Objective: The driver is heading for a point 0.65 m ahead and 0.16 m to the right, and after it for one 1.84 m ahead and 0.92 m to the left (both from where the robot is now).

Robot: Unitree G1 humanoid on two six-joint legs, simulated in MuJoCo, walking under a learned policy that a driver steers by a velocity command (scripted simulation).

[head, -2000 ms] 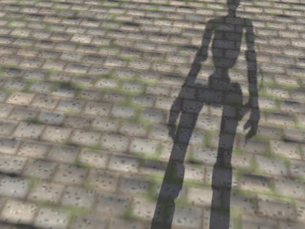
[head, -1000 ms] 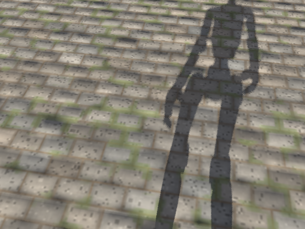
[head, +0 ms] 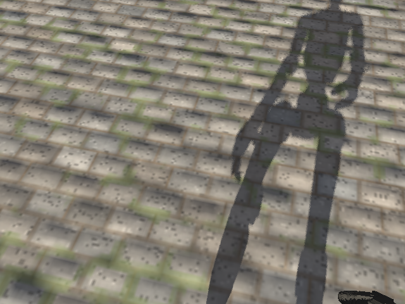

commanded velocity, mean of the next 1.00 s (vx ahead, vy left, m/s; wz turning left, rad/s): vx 0.50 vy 0.00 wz -0.26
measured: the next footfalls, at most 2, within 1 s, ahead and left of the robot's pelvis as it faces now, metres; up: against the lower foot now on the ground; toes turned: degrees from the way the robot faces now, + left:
right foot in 0.58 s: +0.48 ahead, -0.14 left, +0.00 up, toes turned -13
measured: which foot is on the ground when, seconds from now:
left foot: down 0.00-0.60, up 0.62-1.00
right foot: down 0.00-0.02, up 0.04-0.56, down 0.58-1.00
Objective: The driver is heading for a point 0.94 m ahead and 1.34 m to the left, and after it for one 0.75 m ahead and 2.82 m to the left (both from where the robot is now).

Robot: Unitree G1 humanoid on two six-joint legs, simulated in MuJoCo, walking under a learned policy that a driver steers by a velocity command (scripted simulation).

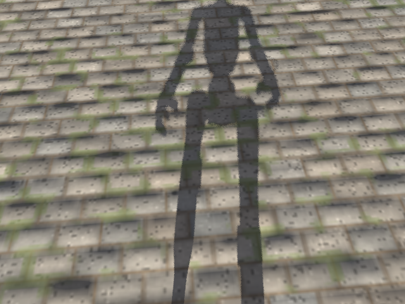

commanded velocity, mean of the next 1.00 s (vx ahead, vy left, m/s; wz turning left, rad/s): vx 0.28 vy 0.00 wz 0.49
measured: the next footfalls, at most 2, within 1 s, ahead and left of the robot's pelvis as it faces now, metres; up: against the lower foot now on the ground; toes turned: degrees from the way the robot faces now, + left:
left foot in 0.12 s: +0.26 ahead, +0.13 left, +0.00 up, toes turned +5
right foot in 0.64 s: +0.38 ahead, -0.05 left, +0.00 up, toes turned +28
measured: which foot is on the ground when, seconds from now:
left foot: up 0.00-0.10, down 0.12-0.64, up 0.66-1.00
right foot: down 0.00-0.12, up 0.14-0.62, down 0.64-1.00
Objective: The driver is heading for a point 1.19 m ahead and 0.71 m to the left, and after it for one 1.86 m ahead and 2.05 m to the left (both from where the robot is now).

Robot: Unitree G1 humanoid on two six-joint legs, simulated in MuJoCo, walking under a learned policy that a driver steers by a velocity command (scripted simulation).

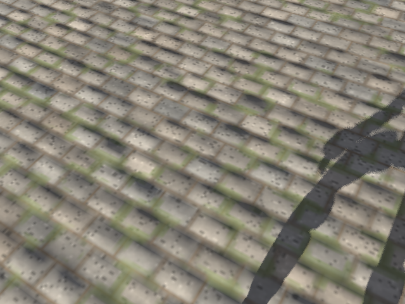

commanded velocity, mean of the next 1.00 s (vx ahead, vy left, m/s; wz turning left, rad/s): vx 0.48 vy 0.00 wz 0.60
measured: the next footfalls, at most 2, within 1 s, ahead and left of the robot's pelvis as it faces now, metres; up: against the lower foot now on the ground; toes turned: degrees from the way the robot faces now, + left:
left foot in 0.12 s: +0.19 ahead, +0.15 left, +0.00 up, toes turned +7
right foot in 0.60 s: +0.53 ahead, +0.02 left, +0.00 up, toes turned +24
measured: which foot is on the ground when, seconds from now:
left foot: up 0.00-0.10, down 0.12-0.60, up 0.62-1.00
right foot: down 0.00-0.14, up 0.16-0.58, down 0.60-1.00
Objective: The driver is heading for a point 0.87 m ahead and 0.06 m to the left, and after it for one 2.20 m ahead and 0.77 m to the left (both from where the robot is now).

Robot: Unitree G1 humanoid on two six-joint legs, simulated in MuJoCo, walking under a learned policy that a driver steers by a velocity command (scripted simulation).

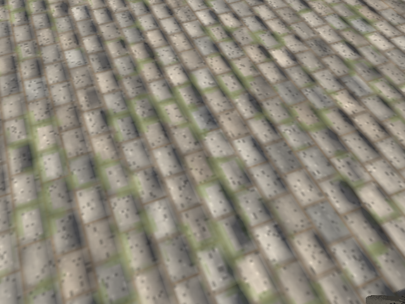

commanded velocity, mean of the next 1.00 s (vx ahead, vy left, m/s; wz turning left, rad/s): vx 0.50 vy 0.00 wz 0.25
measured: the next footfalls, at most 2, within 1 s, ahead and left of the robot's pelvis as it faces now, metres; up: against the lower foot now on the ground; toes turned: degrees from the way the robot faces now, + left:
left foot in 0.12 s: +0.24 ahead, +0.13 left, +0.00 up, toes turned +6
right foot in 0.62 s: +0.57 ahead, -0.03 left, +0.00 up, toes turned +11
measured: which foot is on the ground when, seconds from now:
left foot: up 0.00-0.10, down 0.12-0.64, up 0.66-1.00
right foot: down 0.00-0.12, up 0.14-0.60, down 0.62-1.00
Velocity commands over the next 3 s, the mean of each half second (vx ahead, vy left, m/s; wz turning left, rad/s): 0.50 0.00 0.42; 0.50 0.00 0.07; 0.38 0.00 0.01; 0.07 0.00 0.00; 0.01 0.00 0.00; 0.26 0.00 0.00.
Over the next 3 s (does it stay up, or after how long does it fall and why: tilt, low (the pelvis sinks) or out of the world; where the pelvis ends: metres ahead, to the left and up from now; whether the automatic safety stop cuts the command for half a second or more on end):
stays up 0.99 0.14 0.01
